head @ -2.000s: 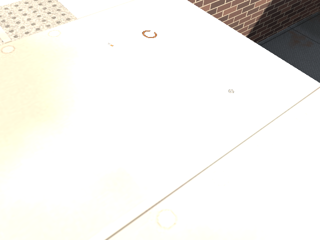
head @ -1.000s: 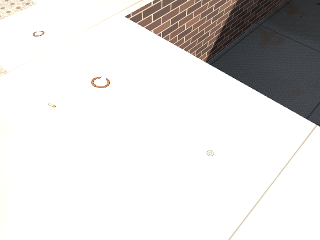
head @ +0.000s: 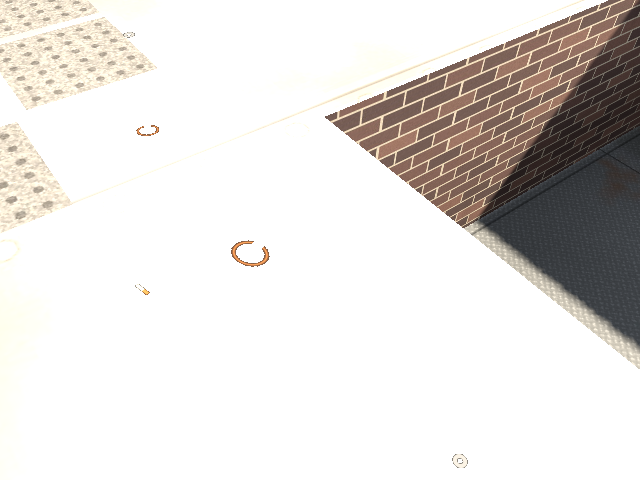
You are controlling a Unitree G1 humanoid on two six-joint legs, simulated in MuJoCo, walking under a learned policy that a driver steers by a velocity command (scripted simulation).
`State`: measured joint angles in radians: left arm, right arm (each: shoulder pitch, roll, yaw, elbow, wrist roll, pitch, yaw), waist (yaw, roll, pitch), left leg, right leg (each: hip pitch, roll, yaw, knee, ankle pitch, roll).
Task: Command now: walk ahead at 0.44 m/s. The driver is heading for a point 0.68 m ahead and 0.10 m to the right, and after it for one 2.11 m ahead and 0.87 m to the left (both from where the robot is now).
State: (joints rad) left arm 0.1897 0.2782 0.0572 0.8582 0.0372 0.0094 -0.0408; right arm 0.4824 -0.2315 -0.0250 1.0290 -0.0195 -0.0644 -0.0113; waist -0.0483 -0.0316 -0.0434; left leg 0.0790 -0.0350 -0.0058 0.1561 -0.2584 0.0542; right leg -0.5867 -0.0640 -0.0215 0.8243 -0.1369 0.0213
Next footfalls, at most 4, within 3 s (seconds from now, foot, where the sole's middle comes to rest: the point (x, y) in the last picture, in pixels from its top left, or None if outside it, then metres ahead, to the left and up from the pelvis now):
0.14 right None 0.21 -0.14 -0.78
0.66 left None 0.52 0.04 -0.78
1.20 right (369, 370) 0.81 -0.15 -0.78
1.68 left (279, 395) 0.75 0.06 -0.78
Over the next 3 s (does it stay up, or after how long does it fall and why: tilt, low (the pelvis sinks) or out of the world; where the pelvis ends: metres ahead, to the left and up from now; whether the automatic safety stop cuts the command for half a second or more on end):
stays up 0.81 -0.02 -0.02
